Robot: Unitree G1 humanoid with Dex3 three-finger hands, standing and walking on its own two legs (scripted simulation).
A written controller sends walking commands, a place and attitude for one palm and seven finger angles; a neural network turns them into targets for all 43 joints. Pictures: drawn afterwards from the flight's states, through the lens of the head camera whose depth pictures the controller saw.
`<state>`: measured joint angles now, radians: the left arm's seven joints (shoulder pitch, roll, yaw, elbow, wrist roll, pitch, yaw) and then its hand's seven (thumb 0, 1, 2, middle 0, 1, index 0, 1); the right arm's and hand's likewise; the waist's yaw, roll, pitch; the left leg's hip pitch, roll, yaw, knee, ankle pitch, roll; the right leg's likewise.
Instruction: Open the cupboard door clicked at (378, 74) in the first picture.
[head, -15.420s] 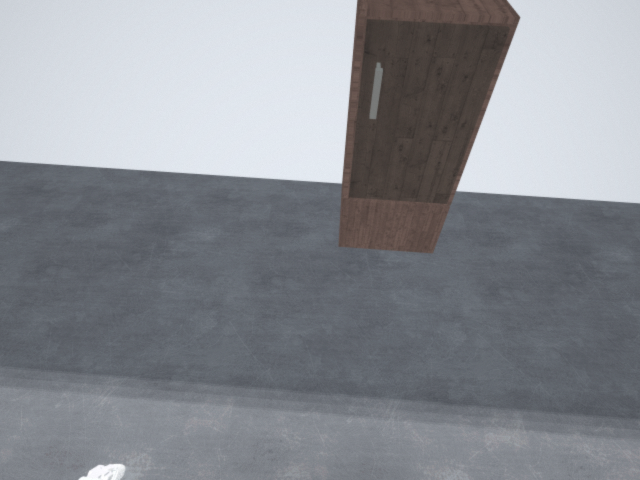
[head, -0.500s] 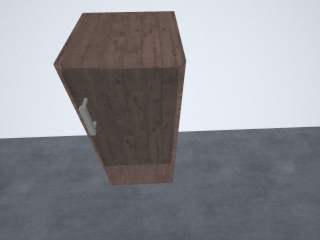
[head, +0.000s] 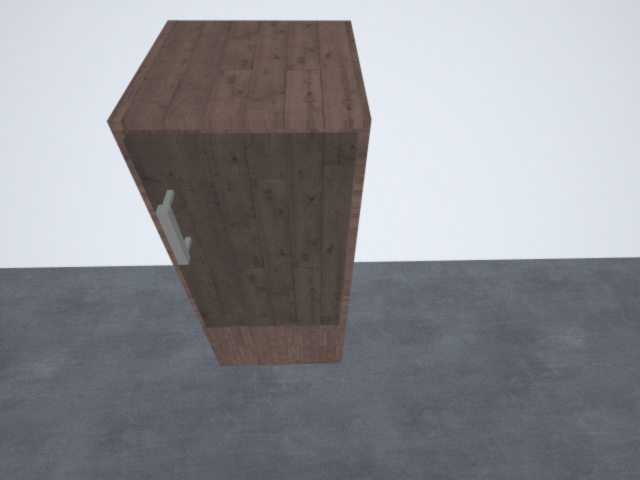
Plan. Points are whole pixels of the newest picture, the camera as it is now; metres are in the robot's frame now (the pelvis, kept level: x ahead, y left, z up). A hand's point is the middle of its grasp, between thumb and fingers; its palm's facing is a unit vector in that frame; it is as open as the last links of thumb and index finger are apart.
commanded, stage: shuffle to correct the standing spot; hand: left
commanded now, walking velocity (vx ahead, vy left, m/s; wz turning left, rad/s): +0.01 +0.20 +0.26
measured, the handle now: (176, 228) +0.52 +0.29 -0.04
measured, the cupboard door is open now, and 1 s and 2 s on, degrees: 0 0 0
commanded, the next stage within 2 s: come to a stop and stand still in 0.06 s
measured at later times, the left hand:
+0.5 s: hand out of the picture +0.00 +0.22 -0.18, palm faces +0.08 -0.98 -0.17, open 7.4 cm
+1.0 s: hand out of the picture +0.03 +0.21 -0.17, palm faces +0.08 -0.97 -0.24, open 7.3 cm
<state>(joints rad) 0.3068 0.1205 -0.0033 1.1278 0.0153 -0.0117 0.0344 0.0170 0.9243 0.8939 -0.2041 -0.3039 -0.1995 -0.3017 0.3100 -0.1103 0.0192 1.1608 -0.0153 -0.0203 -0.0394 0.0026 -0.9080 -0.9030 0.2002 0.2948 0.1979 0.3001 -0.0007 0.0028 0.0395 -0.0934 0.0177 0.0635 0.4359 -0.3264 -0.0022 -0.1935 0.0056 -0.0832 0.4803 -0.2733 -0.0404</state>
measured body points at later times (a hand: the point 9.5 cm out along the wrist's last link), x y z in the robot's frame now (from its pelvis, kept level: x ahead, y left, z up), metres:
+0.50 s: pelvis +0.00 +0.05 +0.01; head +0.01 +0.07 +0.45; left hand +0.00 +0.28 -0.16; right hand +0.00 -0.16 -0.15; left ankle -0.02 +0.14 -0.74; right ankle -0.01 -0.07 -0.69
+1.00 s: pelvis +0.00 +0.02 -0.01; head +0.02 +0.02 +0.44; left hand +0.03 +0.26 -0.16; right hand +0.02 -0.20 -0.17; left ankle -0.02 +0.14 -0.74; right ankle +0.02 -0.09 -0.74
